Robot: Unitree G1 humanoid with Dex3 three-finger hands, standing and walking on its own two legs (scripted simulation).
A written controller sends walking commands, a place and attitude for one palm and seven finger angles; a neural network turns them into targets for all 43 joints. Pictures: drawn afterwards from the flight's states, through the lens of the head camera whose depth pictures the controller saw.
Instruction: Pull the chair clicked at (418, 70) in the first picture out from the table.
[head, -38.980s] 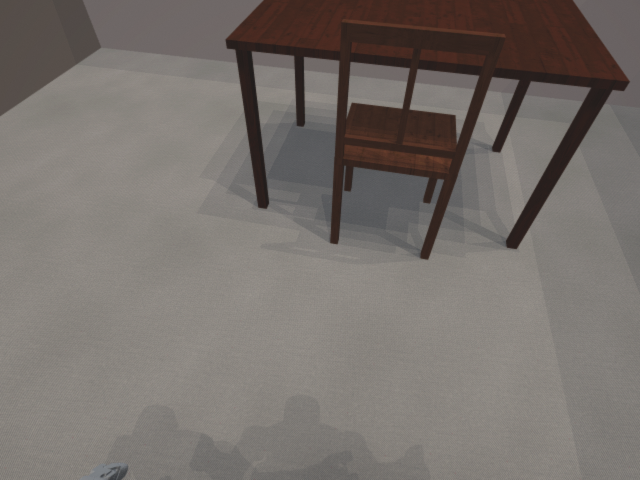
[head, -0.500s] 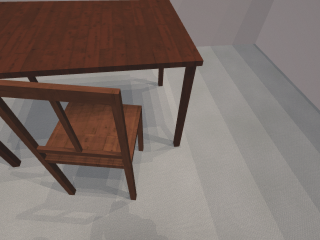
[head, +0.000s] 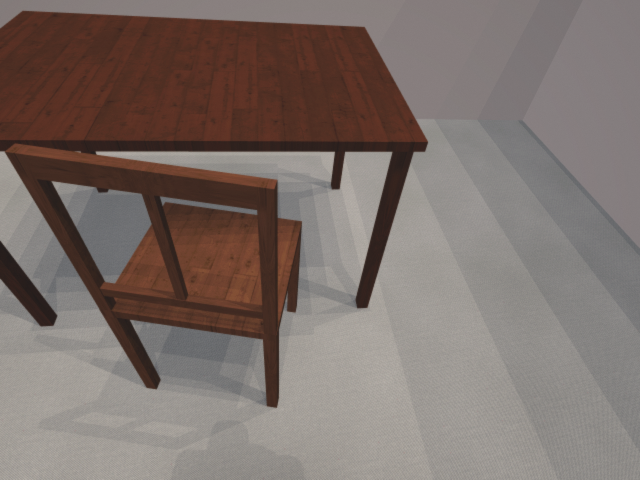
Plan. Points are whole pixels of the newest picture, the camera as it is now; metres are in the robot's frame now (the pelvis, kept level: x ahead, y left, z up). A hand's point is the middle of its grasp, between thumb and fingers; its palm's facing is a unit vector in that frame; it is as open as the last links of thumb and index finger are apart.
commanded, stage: look again from close up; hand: left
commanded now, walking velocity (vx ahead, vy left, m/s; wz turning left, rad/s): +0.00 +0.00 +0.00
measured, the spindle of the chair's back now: (168, 251) +0.51 +0.32 -0.09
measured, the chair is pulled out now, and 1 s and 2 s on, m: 0.16 0.16 0.16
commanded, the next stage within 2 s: none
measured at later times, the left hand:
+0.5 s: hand out of the picture -0.06 +0.15 -0.18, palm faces +0.02 -0.99 -0.12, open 7.4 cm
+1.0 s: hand out of the picture -0.04 +0.14 -0.18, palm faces +0.01 -0.99 -0.12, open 7.4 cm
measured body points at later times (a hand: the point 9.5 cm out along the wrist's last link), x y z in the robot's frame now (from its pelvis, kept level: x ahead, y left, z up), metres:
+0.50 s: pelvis -0.01 +0.01 +0.00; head -0.01 +0.02 +0.45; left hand -0.06 +0.21 -0.17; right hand -0.02 -0.21 -0.15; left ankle +0.06 +0.07 -0.74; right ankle -0.04 -0.12 -0.74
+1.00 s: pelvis +0.00 +0.00 +0.00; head +0.01 +0.01 +0.45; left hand -0.04 +0.19 -0.16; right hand -0.02 -0.22 -0.15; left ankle +0.06 +0.07 -0.74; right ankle -0.04 -0.12 -0.74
